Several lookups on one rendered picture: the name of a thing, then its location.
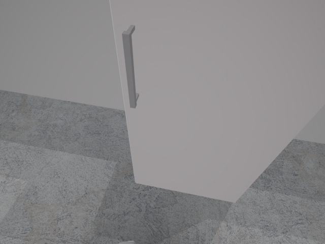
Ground fridge door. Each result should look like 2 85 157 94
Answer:
110 0 325 203

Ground handle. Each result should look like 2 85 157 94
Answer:
122 25 139 108

